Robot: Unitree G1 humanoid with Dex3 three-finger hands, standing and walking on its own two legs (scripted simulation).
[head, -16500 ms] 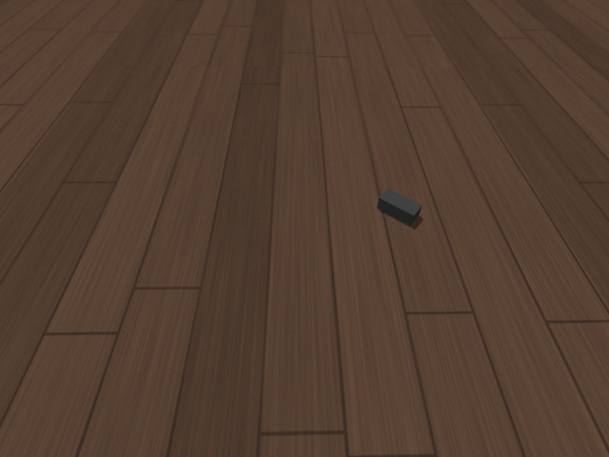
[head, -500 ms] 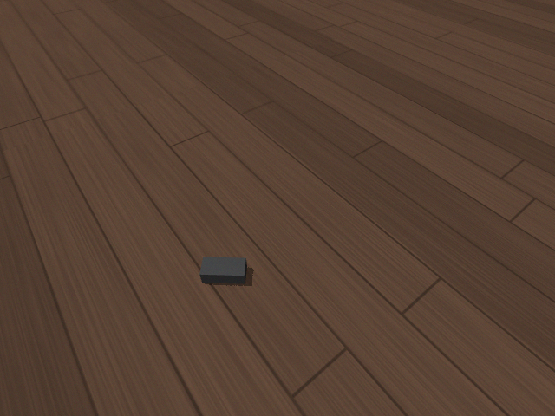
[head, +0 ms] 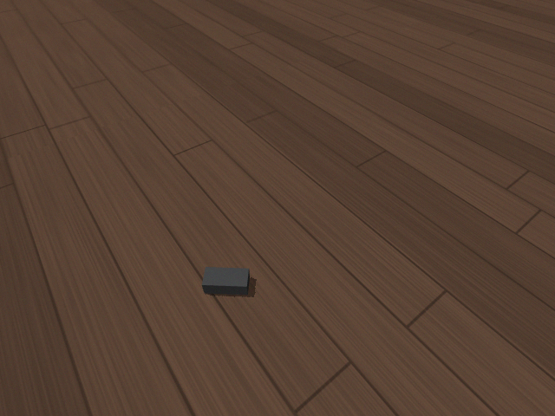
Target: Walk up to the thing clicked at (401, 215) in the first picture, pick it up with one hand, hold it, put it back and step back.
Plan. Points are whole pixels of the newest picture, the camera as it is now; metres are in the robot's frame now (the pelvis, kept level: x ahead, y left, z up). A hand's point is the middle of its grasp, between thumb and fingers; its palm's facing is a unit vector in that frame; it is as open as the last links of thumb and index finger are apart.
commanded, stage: walk up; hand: left
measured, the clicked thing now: (226, 280) +0.75 +0.24 -0.75
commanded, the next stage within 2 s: none
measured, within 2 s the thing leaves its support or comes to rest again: neither
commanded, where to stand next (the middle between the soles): +0.37 +0.00 m, yaw -1 degrees
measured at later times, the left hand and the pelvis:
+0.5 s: hand (99, 370) +0.22 +0.33 -0.15, palm faces -0.13 -0.93 -0.35, open 7.3 cm; pelvis +0.15 +0.06 -0.01, yaw -3 degrees
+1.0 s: hand (147, 288) +0.40 +0.30 -0.18, palm faces -0.04 -0.94 -0.33, open 7.3 cm; pelvis +0.30 +0.05 -0.03, yaw -1 degrees
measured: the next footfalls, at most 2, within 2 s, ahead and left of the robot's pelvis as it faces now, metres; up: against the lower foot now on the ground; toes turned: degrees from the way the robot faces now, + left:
left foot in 0.12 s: +0.13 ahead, +0.16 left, +0.00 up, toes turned +3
right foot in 0.58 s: +0.33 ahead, -0.08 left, +0.00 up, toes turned -5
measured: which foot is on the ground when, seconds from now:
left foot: up 0.00-0.10, down 0.12-0.62, up 0.64-0.94, down 0.96-1.00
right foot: down 0.00-0.14, up 0.16-0.56, down 0.58-1.00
